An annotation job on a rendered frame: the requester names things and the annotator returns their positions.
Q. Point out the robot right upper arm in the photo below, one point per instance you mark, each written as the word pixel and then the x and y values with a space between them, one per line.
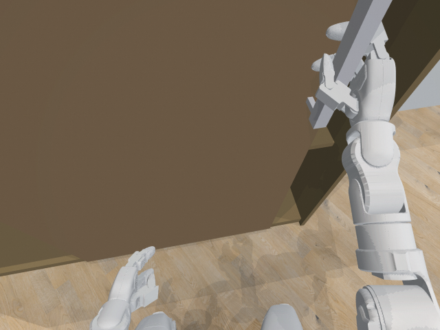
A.
pixel 395 307

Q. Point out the robot right thigh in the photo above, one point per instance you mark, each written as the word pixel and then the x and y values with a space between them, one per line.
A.
pixel 281 317

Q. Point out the robot right forearm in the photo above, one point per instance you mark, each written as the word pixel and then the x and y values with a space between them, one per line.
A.
pixel 379 207

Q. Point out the wardrobe door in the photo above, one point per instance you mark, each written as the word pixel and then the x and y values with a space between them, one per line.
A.
pixel 126 124
pixel 17 247

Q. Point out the handle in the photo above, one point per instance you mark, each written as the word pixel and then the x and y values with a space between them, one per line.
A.
pixel 362 26

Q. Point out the robot left thigh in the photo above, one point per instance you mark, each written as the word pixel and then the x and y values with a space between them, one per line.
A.
pixel 159 321

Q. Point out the right robot hand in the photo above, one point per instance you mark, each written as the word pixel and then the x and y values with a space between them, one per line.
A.
pixel 373 82

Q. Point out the left robot hand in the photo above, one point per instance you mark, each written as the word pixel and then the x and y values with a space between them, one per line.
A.
pixel 137 290

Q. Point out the robot left forearm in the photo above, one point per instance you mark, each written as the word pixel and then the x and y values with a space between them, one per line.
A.
pixel 113 315

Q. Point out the robot thigh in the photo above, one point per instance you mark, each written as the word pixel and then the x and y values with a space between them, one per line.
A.
pixel 281 317
pixel 159 321

